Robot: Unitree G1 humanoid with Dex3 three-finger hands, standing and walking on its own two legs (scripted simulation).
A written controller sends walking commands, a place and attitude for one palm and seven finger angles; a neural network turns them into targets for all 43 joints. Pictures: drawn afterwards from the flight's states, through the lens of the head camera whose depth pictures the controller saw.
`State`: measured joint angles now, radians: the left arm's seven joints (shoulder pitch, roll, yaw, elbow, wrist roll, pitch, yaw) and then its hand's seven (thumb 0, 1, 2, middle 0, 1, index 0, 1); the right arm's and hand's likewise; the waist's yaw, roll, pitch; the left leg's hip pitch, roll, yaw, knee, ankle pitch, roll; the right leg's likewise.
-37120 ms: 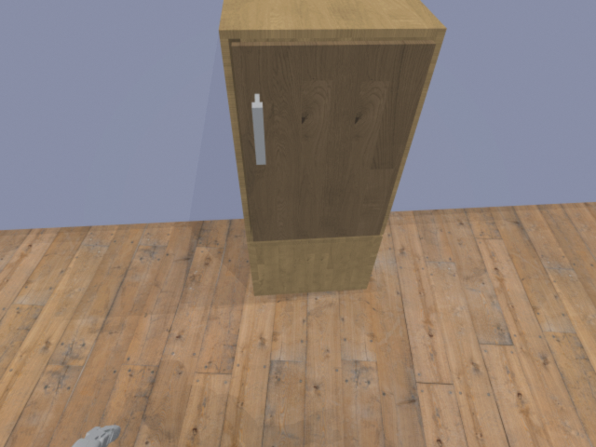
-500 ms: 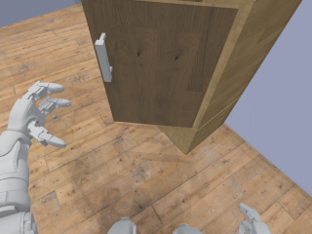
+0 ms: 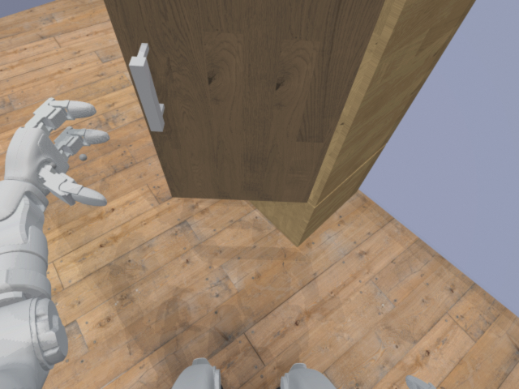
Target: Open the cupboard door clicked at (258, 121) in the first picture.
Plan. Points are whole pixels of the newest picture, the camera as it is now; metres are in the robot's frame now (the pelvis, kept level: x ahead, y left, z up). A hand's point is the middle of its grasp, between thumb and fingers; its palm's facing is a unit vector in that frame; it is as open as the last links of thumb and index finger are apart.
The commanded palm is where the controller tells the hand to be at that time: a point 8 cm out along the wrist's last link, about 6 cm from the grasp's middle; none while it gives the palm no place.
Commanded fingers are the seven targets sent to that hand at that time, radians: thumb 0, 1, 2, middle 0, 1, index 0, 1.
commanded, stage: move the hooked fingers beside the handle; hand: left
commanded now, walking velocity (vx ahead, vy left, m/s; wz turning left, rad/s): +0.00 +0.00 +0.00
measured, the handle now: (151, 89) +0.60 +0.18 +0.07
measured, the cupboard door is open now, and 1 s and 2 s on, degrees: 46 46 46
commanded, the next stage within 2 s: slide the fingers in behind the handle in 1.56 s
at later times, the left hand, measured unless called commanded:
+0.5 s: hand (103, 120) +0.51 +0.24 +0.08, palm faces -0.06 -1.00 +0.00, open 14.0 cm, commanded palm +0.50 +0.28 +0.08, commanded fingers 0.00 -0.50 0.30 -0.30 -1.20 -0.30 -1.20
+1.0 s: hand (114, 108) +0.55 +0.24 +0.07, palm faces -0.05 -1.00 +0.00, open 14.0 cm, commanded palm +0.54 +0.27 +0.07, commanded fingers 0.00 -0.50 0.30 -0.30 -1.20 -0.30 -1.20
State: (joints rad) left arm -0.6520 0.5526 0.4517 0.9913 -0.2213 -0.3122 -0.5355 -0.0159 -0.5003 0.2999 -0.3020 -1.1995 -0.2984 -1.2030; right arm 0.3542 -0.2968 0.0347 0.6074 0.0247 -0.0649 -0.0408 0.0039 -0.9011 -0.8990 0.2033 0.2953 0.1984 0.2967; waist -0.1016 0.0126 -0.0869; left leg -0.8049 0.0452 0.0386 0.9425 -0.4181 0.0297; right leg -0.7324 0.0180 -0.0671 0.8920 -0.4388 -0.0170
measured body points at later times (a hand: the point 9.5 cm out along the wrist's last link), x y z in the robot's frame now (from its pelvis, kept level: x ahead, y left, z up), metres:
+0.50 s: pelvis -0.01 +0.01 -0.01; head +0.13 +0.04 +0.41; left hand +0.50 +0.29 +0.09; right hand -0.02 -0.27 -0.11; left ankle +0.02 +0.10 -0.69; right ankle -0.01 -0.11 -0.69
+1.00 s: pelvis +0.01 +0.01 -0.01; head +0.17 +0.03 +0.40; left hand +0.55 +0.29 +0.07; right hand -0.06 -0.24 -0.11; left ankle +0.02 +0.10 -0.69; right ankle -0.01 -0.11 -0.69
